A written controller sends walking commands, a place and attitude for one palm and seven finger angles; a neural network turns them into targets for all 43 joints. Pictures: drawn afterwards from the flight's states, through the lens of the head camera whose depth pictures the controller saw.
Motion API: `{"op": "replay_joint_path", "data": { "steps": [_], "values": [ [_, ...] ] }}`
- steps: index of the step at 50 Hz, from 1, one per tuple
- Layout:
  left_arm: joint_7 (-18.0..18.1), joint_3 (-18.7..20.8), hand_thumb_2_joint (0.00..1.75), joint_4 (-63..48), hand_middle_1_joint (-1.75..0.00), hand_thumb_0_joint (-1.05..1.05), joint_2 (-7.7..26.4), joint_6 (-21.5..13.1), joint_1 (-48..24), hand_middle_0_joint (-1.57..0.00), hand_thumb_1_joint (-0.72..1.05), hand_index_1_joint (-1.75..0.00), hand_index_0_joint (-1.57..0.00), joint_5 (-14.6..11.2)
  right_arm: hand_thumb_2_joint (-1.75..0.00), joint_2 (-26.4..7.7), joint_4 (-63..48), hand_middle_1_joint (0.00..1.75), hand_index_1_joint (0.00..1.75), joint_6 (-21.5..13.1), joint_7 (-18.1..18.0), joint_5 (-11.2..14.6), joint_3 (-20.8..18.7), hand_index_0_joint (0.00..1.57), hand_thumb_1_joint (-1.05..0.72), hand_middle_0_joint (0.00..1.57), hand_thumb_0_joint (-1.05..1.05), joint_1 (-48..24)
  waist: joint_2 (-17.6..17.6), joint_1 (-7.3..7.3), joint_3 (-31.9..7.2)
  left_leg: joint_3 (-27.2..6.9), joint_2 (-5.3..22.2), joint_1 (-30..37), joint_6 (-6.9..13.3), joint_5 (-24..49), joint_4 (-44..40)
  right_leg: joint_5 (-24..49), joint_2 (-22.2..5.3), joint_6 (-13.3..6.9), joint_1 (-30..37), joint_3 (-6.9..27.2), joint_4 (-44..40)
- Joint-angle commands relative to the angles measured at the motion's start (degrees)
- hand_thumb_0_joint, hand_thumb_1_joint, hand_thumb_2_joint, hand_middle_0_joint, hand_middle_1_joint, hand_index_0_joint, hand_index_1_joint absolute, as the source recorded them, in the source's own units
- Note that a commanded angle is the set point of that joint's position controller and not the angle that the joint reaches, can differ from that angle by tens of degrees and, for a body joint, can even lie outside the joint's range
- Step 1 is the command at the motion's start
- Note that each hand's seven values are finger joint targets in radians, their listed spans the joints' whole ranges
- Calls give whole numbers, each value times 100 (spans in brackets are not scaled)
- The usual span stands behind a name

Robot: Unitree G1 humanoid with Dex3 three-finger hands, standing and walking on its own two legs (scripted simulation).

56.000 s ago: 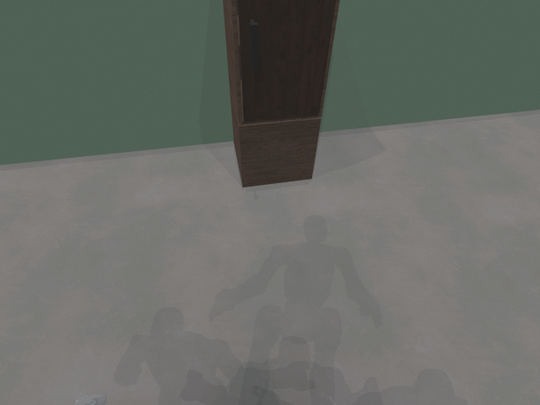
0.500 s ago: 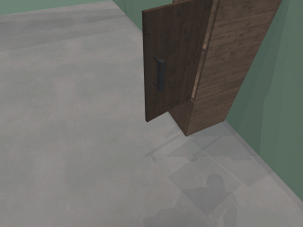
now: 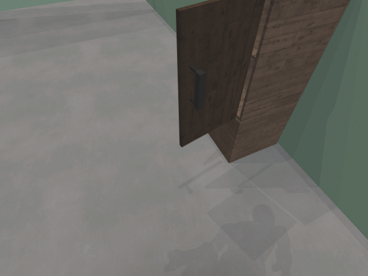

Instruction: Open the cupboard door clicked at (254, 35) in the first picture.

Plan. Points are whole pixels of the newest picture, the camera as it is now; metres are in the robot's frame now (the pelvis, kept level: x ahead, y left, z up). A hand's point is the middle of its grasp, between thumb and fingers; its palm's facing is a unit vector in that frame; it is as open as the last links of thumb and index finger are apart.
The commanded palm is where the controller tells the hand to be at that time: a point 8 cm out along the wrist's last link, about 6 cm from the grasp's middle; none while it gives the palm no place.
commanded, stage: look to check the result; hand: left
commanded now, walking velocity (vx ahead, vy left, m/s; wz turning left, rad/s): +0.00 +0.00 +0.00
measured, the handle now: (195, 88) +0.70 +0.00 -0.01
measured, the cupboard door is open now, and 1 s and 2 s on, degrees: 100 100 100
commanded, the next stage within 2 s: stand and wait in 0.22 s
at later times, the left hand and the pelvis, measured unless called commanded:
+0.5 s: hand out of the picture +0.11 +0.24 -0.15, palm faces -0.03 -0.94 -0.33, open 7.4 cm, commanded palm none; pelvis +0.02 +0.00 +0.00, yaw +0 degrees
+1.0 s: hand out of the picture +0.10 +0.23 -0.16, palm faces -0.04 -0.95 -0.32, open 7.4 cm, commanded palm none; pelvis +0.03 -0.01 +0.00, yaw +0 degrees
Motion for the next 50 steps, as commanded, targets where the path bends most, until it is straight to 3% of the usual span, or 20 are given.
{"op": "replay_joint_path", "data": {
  "steps": [1, 20, 50],
  "values": [
    [53, 186, 90, -315, -30, 0, 1109, -125, -156, -20, 90, -30, -20, -28, -90, -1010, -252, 30, 30, -84, -10, 25, -151, 20, -90, 20, 0, -121, -84, -19, -431, -653, 725, 206, 62, 612, -371, 601, -662, -243, 120, 604, -393],
    [30, 167, 90, -397, -30, 0, 1443, -166, -484, -20, 90, -30, -20, -29, -90, -1419, -314, 30, 30, -108, 28, 34, -125, 20, -90, 20, 0, -522, -103, -11, -645, -636, 775, 517, 23, 1059, -473, 1089, -712, -203, 387, 595, -510],
    [48, 156, 90, -368, -30, 0, 1448, -169, -407, -20, 90, -30, -20, -45, -90, -1408, -277, 30, 30, -113, -11, 54, -123, 20, -90, 20, 0, -422, -138, -11, -617, -542, 812, 669, 1, 1214, -494, 1424, -709, -220, 490, 613, -540]
  ]
}}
